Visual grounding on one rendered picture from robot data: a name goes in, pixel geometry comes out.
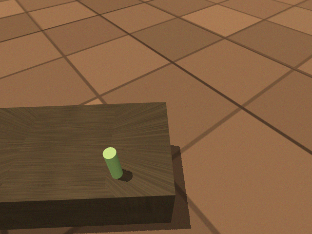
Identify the can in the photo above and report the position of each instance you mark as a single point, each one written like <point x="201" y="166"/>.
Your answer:
<point x="113" y="163"/>

